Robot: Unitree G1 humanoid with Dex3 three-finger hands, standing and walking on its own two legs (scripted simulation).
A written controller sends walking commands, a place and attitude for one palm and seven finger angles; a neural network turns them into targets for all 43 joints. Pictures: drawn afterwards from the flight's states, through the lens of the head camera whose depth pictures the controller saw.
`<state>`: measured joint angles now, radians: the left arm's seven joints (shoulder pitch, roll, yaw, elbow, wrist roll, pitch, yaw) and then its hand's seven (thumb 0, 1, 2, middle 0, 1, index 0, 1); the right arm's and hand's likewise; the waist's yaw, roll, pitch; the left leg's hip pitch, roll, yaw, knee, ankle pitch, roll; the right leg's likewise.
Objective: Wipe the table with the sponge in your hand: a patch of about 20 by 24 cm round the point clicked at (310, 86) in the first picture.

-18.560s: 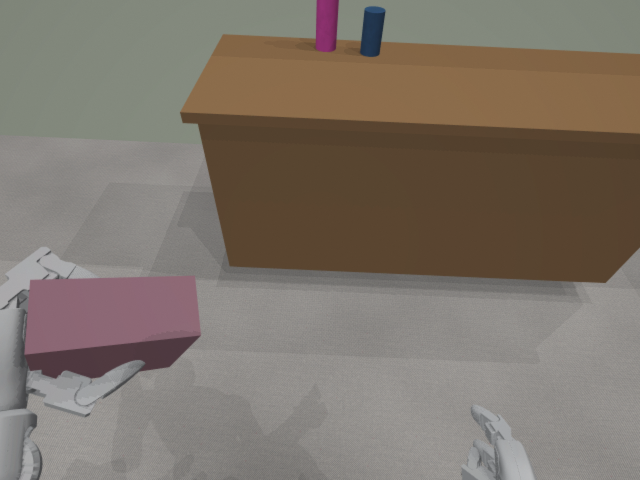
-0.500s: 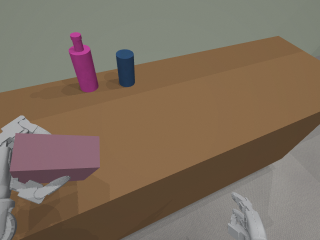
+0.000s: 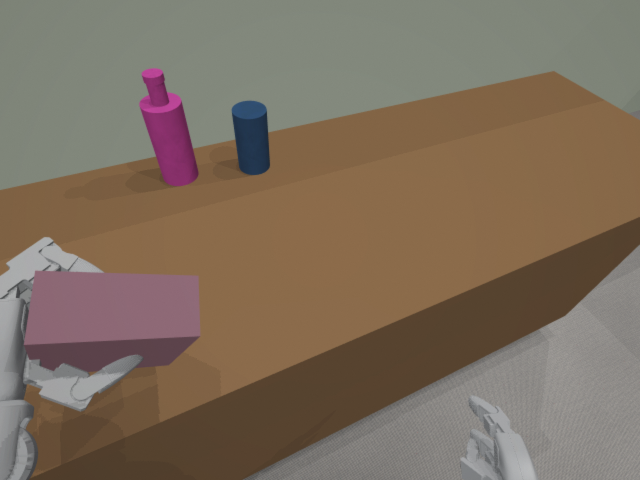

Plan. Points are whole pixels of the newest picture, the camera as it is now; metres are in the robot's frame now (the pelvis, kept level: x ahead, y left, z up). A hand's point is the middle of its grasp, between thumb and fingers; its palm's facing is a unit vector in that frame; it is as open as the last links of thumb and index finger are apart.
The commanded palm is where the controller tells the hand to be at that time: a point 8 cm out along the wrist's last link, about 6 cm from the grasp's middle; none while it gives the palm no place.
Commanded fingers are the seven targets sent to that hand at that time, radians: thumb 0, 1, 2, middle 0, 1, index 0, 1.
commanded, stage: shuffle to correct the standing spot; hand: left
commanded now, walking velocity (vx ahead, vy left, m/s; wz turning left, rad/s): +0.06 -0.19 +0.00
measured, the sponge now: (138, 326) +0.23 +0.21 +0.13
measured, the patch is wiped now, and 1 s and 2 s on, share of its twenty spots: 0.00 0.00 0.00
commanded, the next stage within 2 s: come to a stop and stand still in 0.66 s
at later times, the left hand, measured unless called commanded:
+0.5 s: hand (146, 310) +0.23 +0.19 +0.15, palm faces +0.35 -0.86 -0.37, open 10.1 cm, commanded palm +0.17 +0.23 +0.17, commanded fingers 0.00 0.10 1.30 -1.20 -1.60 -1.20 -1.60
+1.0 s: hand (174, 311) +0.24 +0.17 +0.15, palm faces +0.34 -0.86 -0.39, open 10.1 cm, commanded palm +0.18 +0.21 +0.17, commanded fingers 0.00 0.10 1.30 -1.20 -1.60 -1.20 -1.60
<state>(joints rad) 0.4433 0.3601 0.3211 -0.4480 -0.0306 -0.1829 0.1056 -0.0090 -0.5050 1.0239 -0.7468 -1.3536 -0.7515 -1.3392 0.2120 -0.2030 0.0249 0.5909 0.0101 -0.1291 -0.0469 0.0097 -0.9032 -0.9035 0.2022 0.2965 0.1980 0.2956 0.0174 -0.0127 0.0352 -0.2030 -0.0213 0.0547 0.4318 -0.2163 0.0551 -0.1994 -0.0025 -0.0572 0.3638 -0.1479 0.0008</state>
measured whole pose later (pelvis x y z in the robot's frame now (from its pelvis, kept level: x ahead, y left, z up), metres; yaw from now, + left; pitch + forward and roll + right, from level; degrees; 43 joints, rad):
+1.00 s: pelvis +0.02 -0.07 +0.00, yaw +1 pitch -1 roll -1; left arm 0.49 0.38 0.32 -0.49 -0.08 -0.12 0.12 -0.01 -0.50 1.02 -0.75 -1.35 -0.75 -1.34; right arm 0.19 -0.23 0.00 0.59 0.03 -0.06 -0.04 0.01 -0.91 -0.90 0.20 0.30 0.20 0.30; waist -0.01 0.01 0.04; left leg -0.21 0.07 0.00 0.49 -0.27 -0.03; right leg -0.19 0.09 -0.11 0.40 -0.21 -0.09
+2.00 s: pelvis +0.00 +0.03 +0.00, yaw +2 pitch -2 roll -1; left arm 0.40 0.39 0.35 -0.52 -0.01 -0.23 0.10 -0.01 -0.50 1.03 -0.75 -1.35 -0.75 -1.34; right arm 0.19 -0.18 0.03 0.58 0.00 -0.14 -0.01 0.01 -0.90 -0.90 0.20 0.30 0.20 0.30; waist 0.03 -0.05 0.11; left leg -0.20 -0.07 0.07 0.44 -0.21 0.09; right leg -0.21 -0.03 -0.01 0.42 -0.18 0.00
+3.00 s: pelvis +0.01 +0.02 -0.01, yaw +2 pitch +0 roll -1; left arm 0.48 0.40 0.32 -0.46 -0.03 -0.27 0.06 -0.01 -0.50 1.03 -0.75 -1.35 -0.75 -1.33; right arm 0.24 -0.18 0.03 0.60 0.01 -0.17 -0.02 0.01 -0.90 -0.90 0.20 0.30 0.20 0.30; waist 0.02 -0.04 0.06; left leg -0.24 -0.05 0.06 0.49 -0.26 0.09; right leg -0.24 -0.01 -0.01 0.46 -0.22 0.02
